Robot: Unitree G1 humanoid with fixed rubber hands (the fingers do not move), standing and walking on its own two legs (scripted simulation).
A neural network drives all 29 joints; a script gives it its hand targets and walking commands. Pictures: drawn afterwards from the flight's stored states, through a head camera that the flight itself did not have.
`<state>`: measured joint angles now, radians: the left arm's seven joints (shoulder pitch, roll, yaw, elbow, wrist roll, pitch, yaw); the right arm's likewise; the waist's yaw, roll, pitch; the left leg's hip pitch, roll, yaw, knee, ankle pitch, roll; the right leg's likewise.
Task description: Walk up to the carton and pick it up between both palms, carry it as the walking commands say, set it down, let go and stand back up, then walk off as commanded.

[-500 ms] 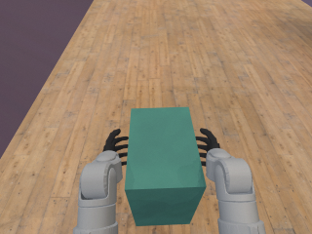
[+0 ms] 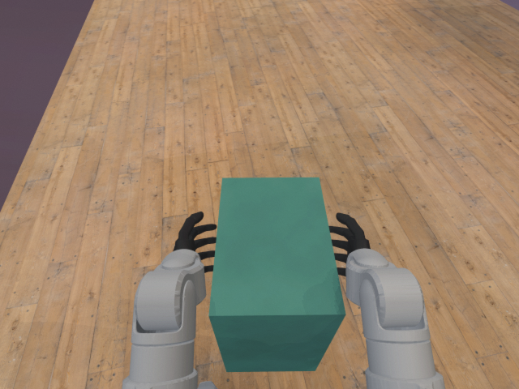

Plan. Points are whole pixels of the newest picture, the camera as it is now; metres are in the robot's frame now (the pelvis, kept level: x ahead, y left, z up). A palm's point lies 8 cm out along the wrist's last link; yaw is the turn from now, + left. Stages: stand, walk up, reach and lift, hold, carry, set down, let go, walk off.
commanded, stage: carry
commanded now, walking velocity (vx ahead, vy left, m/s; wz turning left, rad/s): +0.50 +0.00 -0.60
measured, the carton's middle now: (270, 278) +0.31 +0.01 -0.01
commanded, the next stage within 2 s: none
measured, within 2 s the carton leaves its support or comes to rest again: neither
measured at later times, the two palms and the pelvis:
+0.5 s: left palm (274, 110) +0.64 -0.01 +0.09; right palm (395, 137) +0.54 -0.23 +0.09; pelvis +0.32 -0.01 +0.00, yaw -21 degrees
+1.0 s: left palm (353, 48) +0.93 -0.23 +0.08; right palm (447, 75) +0.78 -0.42 +0.08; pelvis +0.61 -0.15 -0.01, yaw -35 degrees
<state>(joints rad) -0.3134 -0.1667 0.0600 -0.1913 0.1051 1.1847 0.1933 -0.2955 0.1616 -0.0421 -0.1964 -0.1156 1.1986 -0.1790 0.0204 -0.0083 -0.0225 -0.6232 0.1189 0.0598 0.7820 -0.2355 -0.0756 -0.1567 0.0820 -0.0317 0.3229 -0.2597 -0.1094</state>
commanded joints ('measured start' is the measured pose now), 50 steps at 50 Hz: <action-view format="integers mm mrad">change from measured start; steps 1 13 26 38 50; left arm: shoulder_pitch -360 -468 -379 -451 -312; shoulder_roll -1039 -1077 -1043 -1109 -1020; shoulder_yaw -619 -657 -638 -640 -620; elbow -42 -69 -24 -77 -33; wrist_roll -393 -427 -385 -444 -374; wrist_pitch -2 8 13 -3 0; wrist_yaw -280 -281 -259 -291 -276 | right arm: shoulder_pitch -427 -493 -465 -467 -446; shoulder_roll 1071 1097 1030 1119 1056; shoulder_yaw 615 618 614 604 645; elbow -102 -92 -88 -104 -93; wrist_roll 379 410 403 395 396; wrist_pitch -45 -43 -14 -51 -19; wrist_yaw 238 251 287 245 260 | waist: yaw -16 -64 -43 -16 -37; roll -111 112 208 -19 -45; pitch -312 -354 -225 -409 -405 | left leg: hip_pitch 36 710 741 -2 510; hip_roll -65 322 229 29 -106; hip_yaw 82 -141 305 -32 186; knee -146 -560 -391 266 -493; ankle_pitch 106 158 644 -189 458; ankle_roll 4 156 66 9 13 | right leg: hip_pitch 241 -474 -289 259 91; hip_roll -228 -168 -52 -309 -112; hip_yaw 155 -6 -230 274 -27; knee -18 745 234 -35 279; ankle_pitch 658 -57 160 417 746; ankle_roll -101 59 48 -165 42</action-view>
